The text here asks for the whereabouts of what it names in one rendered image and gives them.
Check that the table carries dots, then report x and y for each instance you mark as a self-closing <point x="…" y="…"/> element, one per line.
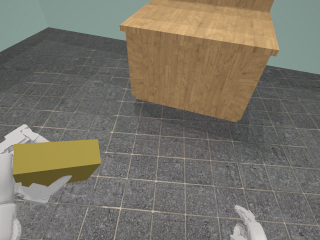
<point x="201" y="56"/>

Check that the left robot hand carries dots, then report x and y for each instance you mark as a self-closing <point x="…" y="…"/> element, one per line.
<point x="35" y="193"/>

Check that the robot left forearm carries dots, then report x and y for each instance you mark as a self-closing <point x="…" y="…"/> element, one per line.
<point x="10" y="226"/>

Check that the sponge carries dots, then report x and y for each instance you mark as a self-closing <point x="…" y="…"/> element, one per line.
<point x="45" y="162"/>

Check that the right robot hand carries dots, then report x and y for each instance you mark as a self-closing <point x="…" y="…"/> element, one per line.
<point x="253" y="229"/>

